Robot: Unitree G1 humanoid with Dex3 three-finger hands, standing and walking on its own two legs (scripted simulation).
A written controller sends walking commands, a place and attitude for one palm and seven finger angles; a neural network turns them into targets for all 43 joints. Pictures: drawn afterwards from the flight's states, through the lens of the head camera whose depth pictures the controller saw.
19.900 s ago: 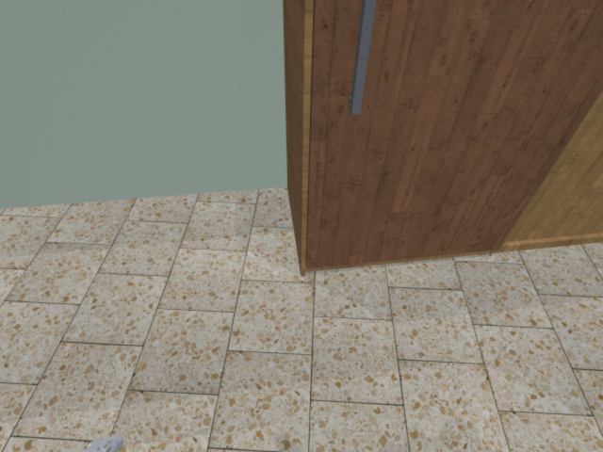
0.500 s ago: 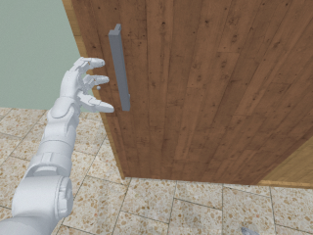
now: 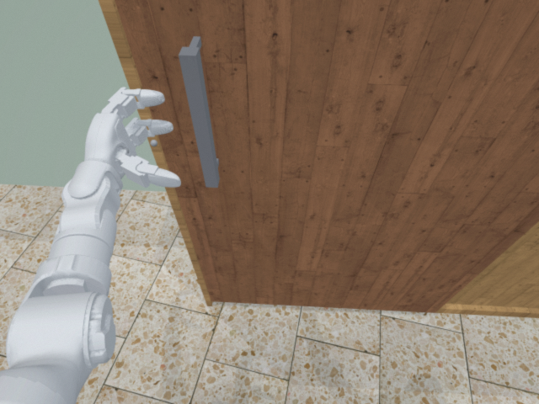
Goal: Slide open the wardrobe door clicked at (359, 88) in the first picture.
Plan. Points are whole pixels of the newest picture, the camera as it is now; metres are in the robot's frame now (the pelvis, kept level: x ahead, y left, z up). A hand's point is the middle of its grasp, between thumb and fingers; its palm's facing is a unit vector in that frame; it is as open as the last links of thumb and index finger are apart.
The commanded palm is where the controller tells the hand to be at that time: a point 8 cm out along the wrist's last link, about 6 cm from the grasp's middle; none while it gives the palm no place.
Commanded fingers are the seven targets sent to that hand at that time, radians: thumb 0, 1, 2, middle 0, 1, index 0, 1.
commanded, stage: move the hooked fingers beside the handle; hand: left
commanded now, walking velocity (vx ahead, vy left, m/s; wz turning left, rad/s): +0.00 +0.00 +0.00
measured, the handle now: (205, 121) +0.52 +0.10 +0.14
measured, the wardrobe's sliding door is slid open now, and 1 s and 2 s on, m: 0.00 0.00 0.00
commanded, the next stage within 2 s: feel for the door with the fingertips in 0.04 s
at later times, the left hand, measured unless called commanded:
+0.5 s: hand (185, 146) +0.46 +0.13 +0.14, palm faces -0.09 -1.00 +0.01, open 13.9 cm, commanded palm +0.43 +0.18 +0.14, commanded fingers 0.00 -0.50 0.30 -0.30 -1.20 -0.30 -1.20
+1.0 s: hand (180, 139) +0.47 +0.13 +0.15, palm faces -0.06 -1.00 +0.01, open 14.0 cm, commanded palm +0.45 +0.19 +0.14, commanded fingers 0.00 -0.50 0.30 -0.30 -1.20 -0.30 -1.20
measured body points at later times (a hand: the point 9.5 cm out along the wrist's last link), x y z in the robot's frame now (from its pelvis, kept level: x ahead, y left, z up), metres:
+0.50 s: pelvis +0.01 +0.01 +0.00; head +0.04 +0.00 +0.45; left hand +0.46 +0.18 +0.14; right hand +0.09 -0.25 -0.12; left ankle +0.02 +0.11 -0.73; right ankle -0.01 -0.09 -0.73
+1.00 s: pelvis +0.01 +0.00 +0.00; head +0.04 -0.01 +0.45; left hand +0.47 +0.19 +0.15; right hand +0.07 -0.27 -0.12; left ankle +0.02 +0.11 -0.73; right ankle -0.01 -0.09 -0.73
